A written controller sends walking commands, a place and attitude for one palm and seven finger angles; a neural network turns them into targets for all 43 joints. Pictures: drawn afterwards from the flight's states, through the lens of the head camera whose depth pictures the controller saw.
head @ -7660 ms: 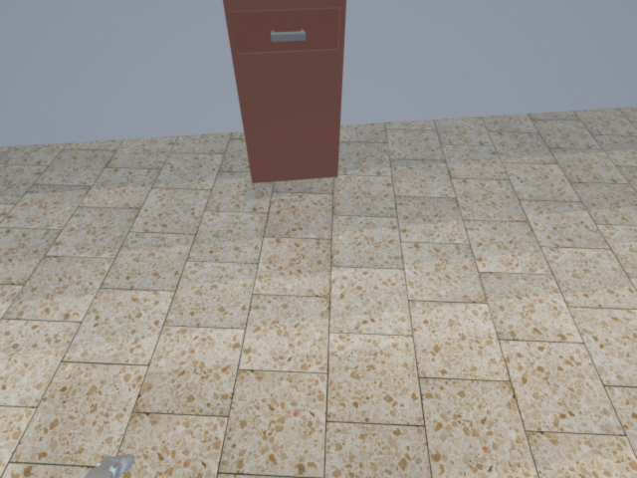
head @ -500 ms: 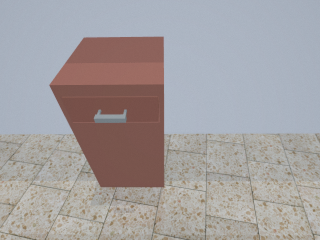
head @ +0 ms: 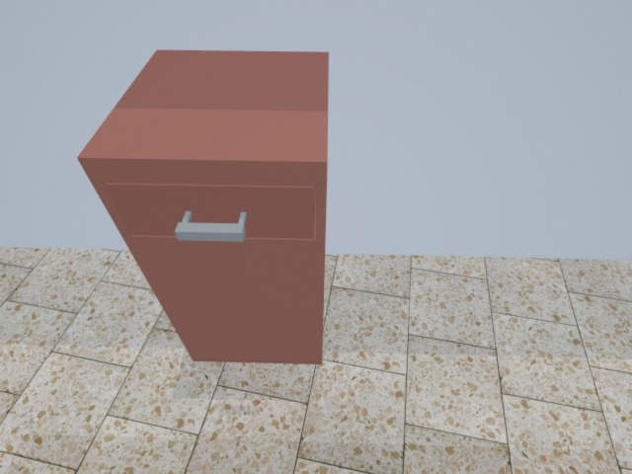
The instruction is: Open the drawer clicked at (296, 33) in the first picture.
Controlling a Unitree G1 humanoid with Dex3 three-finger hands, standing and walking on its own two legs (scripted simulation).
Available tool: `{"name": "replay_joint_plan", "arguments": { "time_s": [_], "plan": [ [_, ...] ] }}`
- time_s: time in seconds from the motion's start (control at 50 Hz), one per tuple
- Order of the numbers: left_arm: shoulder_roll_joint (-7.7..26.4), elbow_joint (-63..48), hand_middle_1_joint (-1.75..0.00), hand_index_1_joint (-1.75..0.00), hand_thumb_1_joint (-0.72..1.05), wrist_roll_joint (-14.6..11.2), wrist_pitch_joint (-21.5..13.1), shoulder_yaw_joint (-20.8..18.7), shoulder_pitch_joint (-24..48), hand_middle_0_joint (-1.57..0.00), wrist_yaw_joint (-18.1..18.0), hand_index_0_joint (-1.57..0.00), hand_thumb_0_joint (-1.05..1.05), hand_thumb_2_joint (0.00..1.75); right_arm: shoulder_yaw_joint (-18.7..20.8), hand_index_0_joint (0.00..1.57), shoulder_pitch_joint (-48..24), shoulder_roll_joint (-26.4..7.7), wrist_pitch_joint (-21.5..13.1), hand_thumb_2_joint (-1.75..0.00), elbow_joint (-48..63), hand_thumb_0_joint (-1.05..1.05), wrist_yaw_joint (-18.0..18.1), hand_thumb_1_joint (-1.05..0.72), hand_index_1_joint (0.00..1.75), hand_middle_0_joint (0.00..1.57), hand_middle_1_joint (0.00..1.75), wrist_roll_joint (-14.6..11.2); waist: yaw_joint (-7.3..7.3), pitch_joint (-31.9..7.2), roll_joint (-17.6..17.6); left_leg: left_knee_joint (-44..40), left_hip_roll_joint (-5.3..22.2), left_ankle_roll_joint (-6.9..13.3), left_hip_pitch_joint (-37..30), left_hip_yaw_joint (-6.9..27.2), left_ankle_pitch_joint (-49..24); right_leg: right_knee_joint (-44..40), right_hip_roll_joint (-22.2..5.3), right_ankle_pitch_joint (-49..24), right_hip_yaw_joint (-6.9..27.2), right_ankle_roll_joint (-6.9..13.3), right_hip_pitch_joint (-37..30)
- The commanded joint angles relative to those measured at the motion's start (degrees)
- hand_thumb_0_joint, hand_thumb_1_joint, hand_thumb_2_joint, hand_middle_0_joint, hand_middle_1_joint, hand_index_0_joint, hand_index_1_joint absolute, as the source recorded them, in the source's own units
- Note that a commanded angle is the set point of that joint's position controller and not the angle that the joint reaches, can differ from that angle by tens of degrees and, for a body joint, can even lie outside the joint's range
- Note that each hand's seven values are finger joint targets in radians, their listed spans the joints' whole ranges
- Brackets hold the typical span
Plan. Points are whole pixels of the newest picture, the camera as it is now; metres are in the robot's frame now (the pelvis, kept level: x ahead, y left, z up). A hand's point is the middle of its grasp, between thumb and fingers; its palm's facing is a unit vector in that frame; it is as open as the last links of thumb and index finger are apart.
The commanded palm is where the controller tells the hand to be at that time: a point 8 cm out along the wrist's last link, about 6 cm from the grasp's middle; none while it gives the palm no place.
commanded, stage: shuffle to correct the standing spot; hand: left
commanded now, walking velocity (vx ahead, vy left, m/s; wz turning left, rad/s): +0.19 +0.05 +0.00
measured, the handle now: (213, 224) +0.55 +0.24 -0.06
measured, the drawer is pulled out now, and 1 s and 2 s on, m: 0.00 0.00 0.00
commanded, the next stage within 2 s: come to a stop and stand still in 0.02 s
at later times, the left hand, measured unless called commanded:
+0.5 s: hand out of the picture +0.13 +0.20 -0.16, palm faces +0.05 -0.96 -0.26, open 7.3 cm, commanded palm none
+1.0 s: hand out of the picture +0.08 +0.15 -0.14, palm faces +0.11 -0.96 -0.27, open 7.3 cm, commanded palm none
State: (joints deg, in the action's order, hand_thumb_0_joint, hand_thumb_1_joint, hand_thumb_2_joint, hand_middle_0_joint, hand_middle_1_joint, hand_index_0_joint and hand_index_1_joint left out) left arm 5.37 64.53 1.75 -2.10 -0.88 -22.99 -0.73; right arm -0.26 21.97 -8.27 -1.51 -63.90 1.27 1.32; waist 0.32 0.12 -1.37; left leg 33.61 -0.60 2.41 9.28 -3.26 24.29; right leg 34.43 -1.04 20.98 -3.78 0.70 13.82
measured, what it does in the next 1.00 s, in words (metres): steps on the spot: left foot, then right foot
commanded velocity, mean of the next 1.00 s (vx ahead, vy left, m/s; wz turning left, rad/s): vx -0.05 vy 0.05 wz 0.00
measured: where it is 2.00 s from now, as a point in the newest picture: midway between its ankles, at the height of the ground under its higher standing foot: outside the picture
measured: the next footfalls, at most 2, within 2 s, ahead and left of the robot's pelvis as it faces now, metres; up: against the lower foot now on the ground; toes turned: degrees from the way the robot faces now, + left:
left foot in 0.14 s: +0.05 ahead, +0.10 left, +0.00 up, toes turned +6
right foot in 0.60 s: +0.15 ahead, -0.11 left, +0.00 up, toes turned -3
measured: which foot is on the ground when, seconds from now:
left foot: down 0.00-0.00, up 0.02-0.12, down 0.14-0.60, up 0.62-1.00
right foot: down 0.00-0.16, up 0.18-0.58, down 0.60-1.00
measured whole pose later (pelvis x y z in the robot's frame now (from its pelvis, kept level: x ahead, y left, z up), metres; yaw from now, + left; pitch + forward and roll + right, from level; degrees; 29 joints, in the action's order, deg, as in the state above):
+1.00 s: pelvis +0.05 -0.04 +0.01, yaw +2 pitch +0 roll +3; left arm 9.5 56.5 2.1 0.2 -2.7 -14.8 -1.4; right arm 3.2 10.6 -11.8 3.4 -57.8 -0.3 1.5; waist 2.0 2.2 0.0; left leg 51.6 0.5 -2.2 21.7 0.4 21.0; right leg 26.4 -1.2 9.2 -5.5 5.0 17.4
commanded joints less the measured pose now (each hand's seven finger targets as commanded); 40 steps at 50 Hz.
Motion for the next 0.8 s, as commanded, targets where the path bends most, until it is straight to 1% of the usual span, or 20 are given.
{"name": "replay_joint_plan", "arguments": {
  "time_s": [0.0,0.04,0.1,0.12,0.14,0.16,0.2,0.24,0.28,0.34,0.44,0.52,0.54,0.56,0.58,0.6,0.62,0.66,0.72,0.78],
  "plan": [
    [9.72,1.12,-0.30,-0.30,0.90,-0.07,-1.66,-2.65,-11.89,-0.20,-1.08,-0.20,0.00,0.90,0.33,0.20,-3.31,-1.97,-1.85,-0.90,5.19,0.00,0.03,-0.90,0.30,0.20,0.30,-0.19,3.49,5.05,12.48,11.86,0.86,0.01,23.01,-0.98,5.36,-15.47,-18.23,-23.92,23.76,13.35,-14.84],
    [9.80,0.31,-0.30,-0.30,0.90,0.42,-1.69,-3.03,-10.41,-0.20,-1.44,-0.20,0.00,0.90,0.59,0.20,-4.92,-1.71,-2.12,-0.90,5.87,0.00,-0.41,-0.90,0.30,0.20,0.30,-0.43,2.99,4.65,8.34,11.21,2.60,0.28,23.22,0.90,7.53,-14.21,-19.35,-27.41,21.67,14.31,-14.67],
    [8.46,-2.04,-0.30,-0.30,0.90,-0.29,-1.09,-2.51,-1.12,-0.20,-0.86,-0.20,0.00,0.90,0.64,0.20,5.34,-1.28,-2.61,-0.90,1.70,0.00,-0.44,-0.90,0.30,0.20,0.30,-0.48,-3.65,1.51,5.14,-9.77,0.33,0.41,-2.03,-1.57,-8.10,-3.29,-9.81,-21.98,6.71,7.32,0.12],
    [5.74,-3.12,-0.30,-0.30,0.90,-0.68,-0.74,-1.85,0.06,-0.20,-0.60,-0.20,0.00,0.90,1.66,0.20,11.74,-5.32,-3.09,-0.90,-0.60,0.00,0.11,-0.90,0.30,0.20,0.30,0.08,-5.75,-0.04,-7.35,-13.10,7.87,3.39,-11.14,9.73,-15.89,10.25,-2.93,-11.99,1.12,3.64,10.37],
    [3.75,-4.65,-0.30,-0.30,0.90,-0.88,-0.66,-1.17,1.46,-0.20,-0.64,-0.20,0.00,0.90,2.26,0.20,15.65,-9.35,-2.63,-0.90,-1.43,0.00,0.89,-0.90,0.30,0.20,0.30,0.34,-6.16,0.16,-18.00,-16.71,20.80,8.47,-15.02,24.05,-36.13,22.65,1.62,12.51,-2.53,0.61,21.25],
    [5.08,-4.60,-0.30,-0.30,0.90,-0.69,-0.24,-1.55,1.74,-0.20,-1.24,-0.20,0.00,0.90,1.66,0.20,13.20,-8.61,-1.66,-0.90,-0.94,0.00,1.16,-0.90,0.30,0.20,0.30,0.34,-4.80,0.20,-9.94,-14.38,22.98,11.64,-13.67,22.98,-45.69,26.39,-0.83,13.67,2.35,1.61,20.46],
    [3.33,-3.04,-0.30,-0.30,0.90,-0.58,0.28,-0.93,2.83,-0.20,-1.40,-0.20,0.00,0.90,0.33,0.20,4.23,-5.05,-1.91,-0.90,1.68,0.00,1.48,-0.90,0.30,0.20,0.30,0.19,-1.42,6.02,-3.16,-14.00,20.07,11.51,-2.53,15.69,-56.98,24.75,-4.03,9.86,3.66,0.62,15.52],
    [1.86,-2.08,-0.30,-0.30,0.90,-0.82,0.85,-0.36,0.92,-0.20,-1.27,-0.20,0.00,0.90,-0.26,0.20,0.77,-4.70,-2.09,-0.90,2.81,0.00,1.82,-0.90,0.30,0.20,0.30,-0.20,0.28,7.26,-1.47,-14.14,17.12,9.04,1.27,9.06,-65.88,18.55,-4.41,4.95,2.98,-0.72,10.01],
    [2.32,-2.03,-0.30,-0.30,0.90,-0.88,1.76,-0.32,0.12,-0.20,-1.52,-0.20,0.00,0.90,0.10,0.20,0.24,-5.94,-1.78,-0.90,2.88,0.00,2.12,-0.90,0.30,0.20,0.30,-0.55,0.61,4.97,-3.53,-13.60,15.24,7.05,-2.69,6.01,-71.63,14.24,-3.06,0.58,1.32,-1.40,8.59],
    [4.99,-3.89,-0.30,-0.30,0.90,-0.70,3.00,-1.21,2.59,-0.20,-1.69,-0.20,0.00,0.90,1.23,0.20,0.61,-7.10,-0.59,-0.90,3.00,0.00,2.47,-0.90,0.30,0.20,0.30,-0.89,-0.11,3.67,-5.98,-12.49,15.30,5.83,-6.40,5.47,-75.80,13.26,-1.69,-1.68,0.02,-1.63,9.81],
    [6.84,-8.10,-0.30,-0.30,0.90,-0.59,3.72,-2.64,7.75,-0.20,-1.45,-0.20,0.00,0.90,3.35,0.20,-1.49,-9.00,1.10,-0.90,4.08,0.00,2.48,-0.90,0.30,0.20,0.30,0.20,-0.49,2.94,-6.00,-10.13,17.58,7.60,-8.40,6.42,-69.82,13.85,-1.28,1.02,1.45,-0.38,12.15],
    [7.32,-9.18,-0.30,-0.30,0.90,-0.52,2.39,-2.90,5.92,-0.20,-1.48,-0.20,0.00,0.90,4.03,0.20,-2.89,-8.90,1.38,-0.90,4.95,0.00,1.68,-0.90,0.30,0.20,0.30,0.12,1.12,-0.44,-4.99,-4.81,14.94,4.93,-9.28,4.94,-62.76,-0.25,-0.59,-6.77,0.38,0.28,5.05],
    [8.21,-8.35,-0.30,-0.30,0.90,-0.37,1.72,-3.06,2.84,-0.20,-1.45,-0.20,0.00,0.90,4.12,0.20,-3.02,-9.10,1.42,-0.90,5.15,0.00,1.35,-0.90,0.30,0.20,0.30,-0.21,2.58,-2.29,-2.92,-0.71,12.87,3.21,-8.02,3.87,-55.66,-7.08,-1.19,-15.38,0.36,-0.02,-0.16],
    [10.69,-7.69,-0.30,-0.30,0.90,-0.03,0.88,-3.38,0.68,-0.20,-1.70,-0.20,0.00,0.90,4.16,0.20,-1.05,-7.48,1.42,-0.90,5.33,0.00,0.93,-0.90,0.30,0.20,0.30,-0.56,2.48,-5.64,3.89,5.80,8.26,0.78,-3.84,1.92,-40.76,-9.28,-5.49,-35.18,4.07,0.94,-7.25],
    [14.64,-7.13,-0.30,-0.30,0.90,0.22,0.38,-4.18,-0.99,-0.20,-2.19,-0.20,0.00,0.90,3.97,0.20,1.09,-4.57,1.30,-0.90,5.96,0.00,0.70,-0.90,0.30,0.20,0.30,-0.93,2.13,-8.74,15.67,16.55,0.53,-2.00,8.24,-0.95,-2.47,-5.74,-17.65,-66.69,17.17,6.84,-17.37],
    [15.74,-7.40,-0.30,-0.30,0.90,-0.55,0.47,-3.57,-1.50,-0.20,-1.97,-0.20,0.00,0.90,3.95,0.20,0.85,-4.05,1.71,-0.90,6.49,0.00,1.14,-0.90,0.30,0.20,0.30,-1.25,2.34,-10.07,15.86,23.65,-1.74,-2.27,10.95,4.45,14.13,-6.13,-23.73,-76.96,19.86,12.58,-16.19],
    [13.44,-8.13,-0.30,-0.30,0.90,-0.59,0.76,-3.33,1.43,-0.20,-2.29,-0.20,0.00,0.90,3.90,0.20,-0.32,-3.56,2.74,-0.90,6.19,0.00,1.36,-0.90,0.30,0.20,0.30,-1.00,1.30,-8.12,13.73,26.92,-0.57,-2.62,11.00,7.41,12.44,-8.10,-22.25,-70.18,17.67,13.21,-13.18],
    [12.10,-9.76,-0.30,-0.30,0.90,-0.54,1.08,-2.85,6.60,-0.20,-2.23,-0.20,0.00,0.90,3.88,0.20,-4.08,-4.03,3.75,-0.90,6.05,0.00,0.55,-0.90,0.30,0.20,0.30,-0.84,0.42,-1.43,12.63,32.82,0.40,-3.59,14.67,6.85,6.92,-10.49,-18.02,-57.24,15.18,11.47,-5.36],
    [12.55,-10.37,-0.30,-0.30,0.90,-0.83,0.90,-3.16,7.33,-0.20,-2.09,-0.20,0.00,0.90,3.95,0.20,-4.93,-4.33,4.68,-0.90,5.79,0.00,-0.37,-0.90,0.30,0.20,0.30,-0.71,-0.03,-1.66,6.37,33.30,0.47,-4.79,15.60,5.82,0.32,-13.09,-16.05,-46.69,11.72,9.42,-3.21],
    [13.74,-10.58,-0.30,-0.30,0.90,-0.63,0.86,-3.66,6.42,-0.20,-1.95,-0.20,0.00,0.90,3.96,0.20,-6.14,-5.55,4.99,-0.90,6.39,0.00,-0.80,-0.90,0.30,0.20,0.30,-0.21,0.67,-2.29,6.83,32.25,0.64,-5.68,17.56,5.61,-2.57,-15.40,-16.08,-34.36,13.76,9.51,-3.73]
  ]
}}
